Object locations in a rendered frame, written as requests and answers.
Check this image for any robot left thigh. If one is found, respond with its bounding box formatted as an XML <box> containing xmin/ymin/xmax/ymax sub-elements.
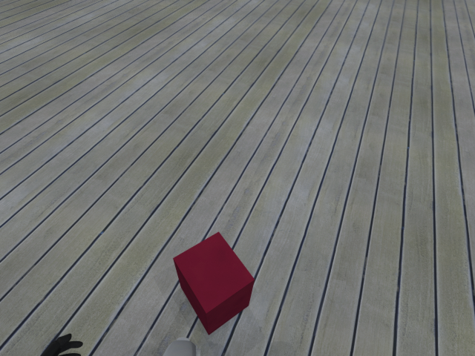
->
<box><xmin>163</xmin><ymin>340</ymin><xmax>201</xmax><ymax>356</ymax></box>

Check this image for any carton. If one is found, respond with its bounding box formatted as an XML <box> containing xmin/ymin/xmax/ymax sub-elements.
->
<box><xmin>173</xmin><ymin>232</ymin><xmax>255</xmax><ymax>335</ymax></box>

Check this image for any left robot hand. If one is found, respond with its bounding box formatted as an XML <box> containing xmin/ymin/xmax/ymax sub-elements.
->
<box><xmin>41</xmin><ymin>334</ymin><xmax>83</xmax><ymax>356</ymax></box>

